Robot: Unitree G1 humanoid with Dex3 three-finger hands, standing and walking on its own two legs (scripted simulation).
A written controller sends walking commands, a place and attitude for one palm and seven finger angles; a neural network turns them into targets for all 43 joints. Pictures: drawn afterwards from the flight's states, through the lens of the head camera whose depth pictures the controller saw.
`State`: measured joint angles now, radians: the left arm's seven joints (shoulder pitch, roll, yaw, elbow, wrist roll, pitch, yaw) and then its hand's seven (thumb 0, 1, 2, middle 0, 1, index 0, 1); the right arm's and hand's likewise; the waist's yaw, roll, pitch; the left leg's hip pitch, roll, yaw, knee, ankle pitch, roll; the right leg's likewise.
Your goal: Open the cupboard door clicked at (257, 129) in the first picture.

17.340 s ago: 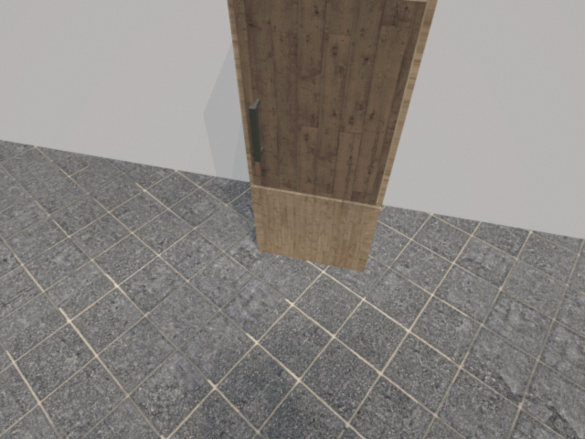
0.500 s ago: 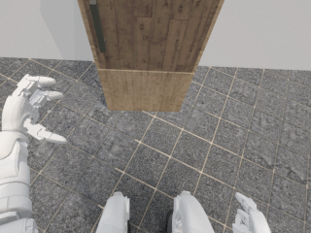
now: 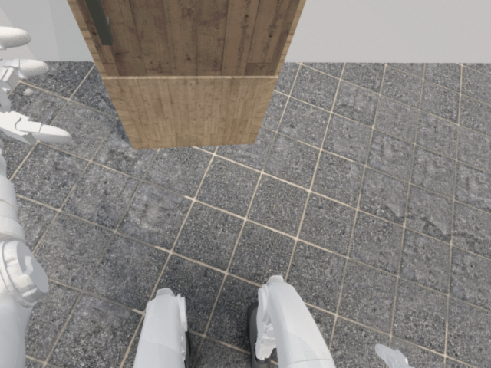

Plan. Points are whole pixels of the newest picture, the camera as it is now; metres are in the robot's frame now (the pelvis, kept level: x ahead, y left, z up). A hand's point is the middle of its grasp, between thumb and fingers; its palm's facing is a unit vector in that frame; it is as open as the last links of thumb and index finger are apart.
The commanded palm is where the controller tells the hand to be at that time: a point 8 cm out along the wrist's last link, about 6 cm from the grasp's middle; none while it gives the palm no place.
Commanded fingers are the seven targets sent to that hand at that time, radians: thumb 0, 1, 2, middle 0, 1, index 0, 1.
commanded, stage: move the hooked fingers beside the handle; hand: left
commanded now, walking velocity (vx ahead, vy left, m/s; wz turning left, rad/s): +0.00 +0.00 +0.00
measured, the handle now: out of the picture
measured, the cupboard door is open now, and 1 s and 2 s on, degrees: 0 0 0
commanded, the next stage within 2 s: none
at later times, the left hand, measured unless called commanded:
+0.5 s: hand (52, 40) +0.61 +0.26 +0.04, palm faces +0.06 -1.00 -0.04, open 13.9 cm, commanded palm +0.63 +0.26 +0.03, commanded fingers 0.00 -0.50 0.30 -0.30 -1.20 -0.30 -1.20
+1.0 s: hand (56, 19) +0.67 +0.27 +0.02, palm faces +0.08 -1.00 -0.05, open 13.9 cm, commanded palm +0.69 +0.22 +0.03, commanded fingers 0.00 -0.50 0.30 -0.30 -1.20 -0.30 -1.20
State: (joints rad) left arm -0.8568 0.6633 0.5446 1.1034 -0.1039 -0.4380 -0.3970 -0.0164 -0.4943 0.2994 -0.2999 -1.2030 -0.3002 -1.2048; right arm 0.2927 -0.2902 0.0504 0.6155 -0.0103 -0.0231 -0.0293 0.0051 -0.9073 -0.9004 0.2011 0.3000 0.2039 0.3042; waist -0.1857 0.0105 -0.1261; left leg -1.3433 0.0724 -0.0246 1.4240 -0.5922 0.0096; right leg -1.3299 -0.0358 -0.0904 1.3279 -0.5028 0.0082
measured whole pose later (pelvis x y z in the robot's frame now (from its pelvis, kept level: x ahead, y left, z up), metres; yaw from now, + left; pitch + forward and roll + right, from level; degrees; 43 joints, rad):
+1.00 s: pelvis +0.00 +0.03 -0.05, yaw -7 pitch +41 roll -13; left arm -1.59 1.19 0.48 1.32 0.22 -0.15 -0.34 -0.02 -0.49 0.30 -0.30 -1.20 -0.30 -1.20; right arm 0.46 -0.24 0.21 0.53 -0.09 0.11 0.01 0.00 -0.91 -0.90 0.20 0.30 0.21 0.30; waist -0.47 0.07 -0.05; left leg -1.73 0.10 -0.08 1.63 -0.64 0.05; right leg -1.66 0.00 -0.13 1.43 -0.50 0.04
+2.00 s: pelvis -0.01 +0.02 -0.06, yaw -7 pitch +41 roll -13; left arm -1.66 1.25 0.43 1.34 0.22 -0.10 -0.37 -0.02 -0.49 0.30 -0.30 -1.20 -0.30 -1.20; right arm 0.45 -0.25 0.22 0.52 -0.07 0.10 0.02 0.00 -0.91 -0.90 0.20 0.30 0.20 0.30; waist -0.48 0.08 -0.06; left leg -1.75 0.11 -0.09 1.65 -0.64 0.04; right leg -1.69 0.01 -0.13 1.45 -0.50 0.03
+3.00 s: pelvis -0.01 +0.02 -0.06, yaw -7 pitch +42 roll -13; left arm -1.70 1.17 0.37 1.32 0.23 -0.08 -0.29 -0.02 -0.49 0.30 -0.30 -1.20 -0.27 -1.23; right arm 0.48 -0.23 0.19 0.55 -0.09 0.08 0.05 0.00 -0.91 -0.90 0.20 0.30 0.20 0.30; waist -0.48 0.07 -0.06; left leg -1.76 0.09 -0.11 1.64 -0.63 0.04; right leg -1.68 0.00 -0.14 1.44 -0.49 0.03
